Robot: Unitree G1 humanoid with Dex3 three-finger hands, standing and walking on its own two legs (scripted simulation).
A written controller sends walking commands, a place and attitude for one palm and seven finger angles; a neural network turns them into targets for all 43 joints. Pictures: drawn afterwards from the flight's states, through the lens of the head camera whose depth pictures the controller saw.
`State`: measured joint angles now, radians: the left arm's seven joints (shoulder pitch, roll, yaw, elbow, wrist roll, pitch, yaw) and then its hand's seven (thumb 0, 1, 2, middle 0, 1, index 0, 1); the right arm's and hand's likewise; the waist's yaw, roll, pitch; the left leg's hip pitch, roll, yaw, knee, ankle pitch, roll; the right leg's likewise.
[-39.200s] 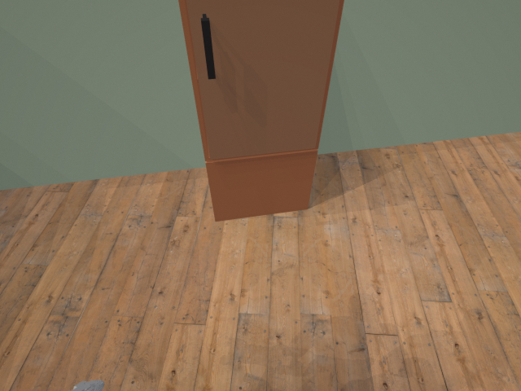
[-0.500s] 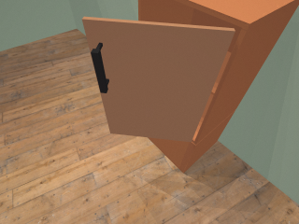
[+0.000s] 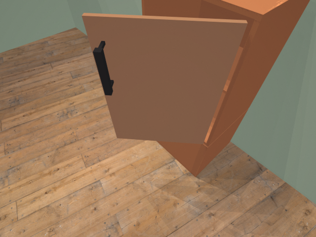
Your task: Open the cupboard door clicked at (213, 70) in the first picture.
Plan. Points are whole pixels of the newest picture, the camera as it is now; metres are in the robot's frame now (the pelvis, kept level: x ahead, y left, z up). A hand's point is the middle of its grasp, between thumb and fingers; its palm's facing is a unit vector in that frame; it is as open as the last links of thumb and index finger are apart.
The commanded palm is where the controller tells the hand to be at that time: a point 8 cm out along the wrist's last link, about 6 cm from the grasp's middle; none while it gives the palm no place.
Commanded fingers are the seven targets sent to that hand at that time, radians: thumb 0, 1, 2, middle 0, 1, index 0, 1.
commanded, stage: look again from close up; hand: left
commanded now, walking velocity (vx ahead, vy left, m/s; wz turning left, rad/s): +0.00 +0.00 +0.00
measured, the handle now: (105, 69) +0.56 +0.20 +0.10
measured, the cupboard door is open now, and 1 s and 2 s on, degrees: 43 43 43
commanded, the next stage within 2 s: shuffle to correct the standing spot in 0.44 s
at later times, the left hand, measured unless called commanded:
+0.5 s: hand out of the picture -0.03 +0.22 -0.17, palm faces -0.02 -0.97 -0.24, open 7.3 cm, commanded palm none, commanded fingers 0.00 0.90 0.90 -0.20 -0.30 -0.20 -0.30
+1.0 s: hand out of the picture -0.01 +0.18 -0.19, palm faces +0.00 -0.98 -0.18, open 7.3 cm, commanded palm none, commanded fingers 0.00 0.90 0.90 -0.20 -0.30 -0.20 -0.30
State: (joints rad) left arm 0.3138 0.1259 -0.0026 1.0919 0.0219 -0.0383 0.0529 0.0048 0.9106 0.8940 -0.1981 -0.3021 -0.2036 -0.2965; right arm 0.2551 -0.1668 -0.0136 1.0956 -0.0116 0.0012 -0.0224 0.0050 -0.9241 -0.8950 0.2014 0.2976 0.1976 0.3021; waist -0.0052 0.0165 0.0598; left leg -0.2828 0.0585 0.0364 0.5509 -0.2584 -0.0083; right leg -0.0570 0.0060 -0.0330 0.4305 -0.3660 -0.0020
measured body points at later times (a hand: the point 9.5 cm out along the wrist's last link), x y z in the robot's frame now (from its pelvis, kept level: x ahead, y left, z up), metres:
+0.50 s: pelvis -0.04 +0.02 +0.00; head -0.02 +0.03 +0.45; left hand -0.03 +0.27 -0.15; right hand -0.01 -0.21 -0.15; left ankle +0.02 +0.13 -0.73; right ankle -0.09 -0.11 -0.73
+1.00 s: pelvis +0.02 +0.01 -0.01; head +0.05 +0.02 +0.44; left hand -0.01 +0.24 -0.17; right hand +0.03 -0.21 -0.16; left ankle +0.02 +0.13 -0.73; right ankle -0.06 -0.10 -0.73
